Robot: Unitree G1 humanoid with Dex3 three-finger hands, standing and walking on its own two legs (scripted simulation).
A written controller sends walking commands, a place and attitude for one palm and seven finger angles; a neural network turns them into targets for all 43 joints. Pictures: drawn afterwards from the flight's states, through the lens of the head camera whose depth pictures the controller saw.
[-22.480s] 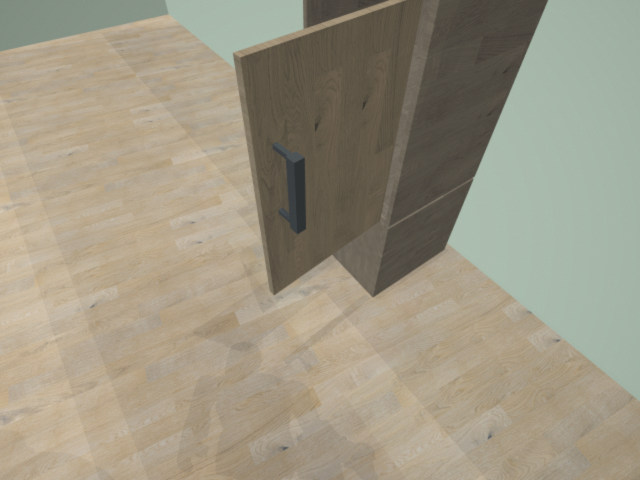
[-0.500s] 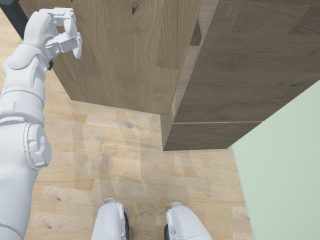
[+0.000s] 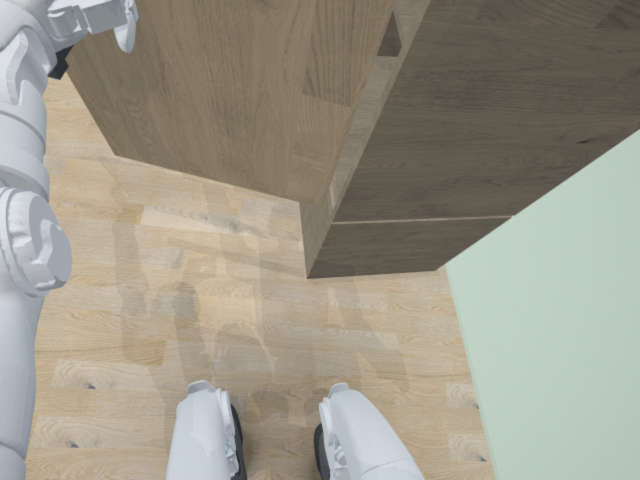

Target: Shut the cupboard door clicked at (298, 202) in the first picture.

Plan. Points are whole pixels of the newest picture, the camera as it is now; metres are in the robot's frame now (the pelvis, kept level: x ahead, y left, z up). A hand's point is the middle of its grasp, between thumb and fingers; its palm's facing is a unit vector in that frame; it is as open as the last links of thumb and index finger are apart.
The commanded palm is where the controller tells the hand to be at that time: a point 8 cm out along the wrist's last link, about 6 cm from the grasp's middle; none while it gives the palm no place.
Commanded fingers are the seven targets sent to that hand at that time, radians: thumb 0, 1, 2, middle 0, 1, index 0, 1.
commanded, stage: push the door shut along its arc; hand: left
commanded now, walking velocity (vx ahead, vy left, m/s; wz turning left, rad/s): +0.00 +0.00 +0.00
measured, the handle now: out of the picture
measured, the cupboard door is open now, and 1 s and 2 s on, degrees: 72 66 66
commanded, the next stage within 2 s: pull the fist back off the door in 0.06 s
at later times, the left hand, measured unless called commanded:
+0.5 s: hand (162, 11) +0.60 +0.10 +0.12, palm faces +0.07 -0.99 -0.09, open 3.0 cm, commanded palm +0.57 +0.12 +0.13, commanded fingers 0.00 0.90 0.90 -1.30 -1.50 -1.30 -1.50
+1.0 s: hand (155, 67) +0.52 +0.11 +0.13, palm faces +0.08 -1.00 -0.02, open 3.1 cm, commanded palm +0.49 +0.14 +0.13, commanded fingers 0.00 0.90 0.90 -1.30 -1.50 -1.30 -1.50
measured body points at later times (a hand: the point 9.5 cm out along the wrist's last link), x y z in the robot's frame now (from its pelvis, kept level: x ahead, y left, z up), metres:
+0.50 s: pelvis +0.00 +0.00 +0.00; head +0.17 +0.02 +0.42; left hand +0.59 +0.16 +0.13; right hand -0.06 -0.22 -0.10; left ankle +0.08 +0.11 -0.61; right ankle +0.00 -0.13 -0.61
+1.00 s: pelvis +0.04 -0.03 +0.05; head +0.15 -0.02 +0.49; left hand +0.51 +0.16 +0.13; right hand +0.07 -0.30 -0.07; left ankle +0.08 +0.11 -0.61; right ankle +0.00 -0.13 -0.61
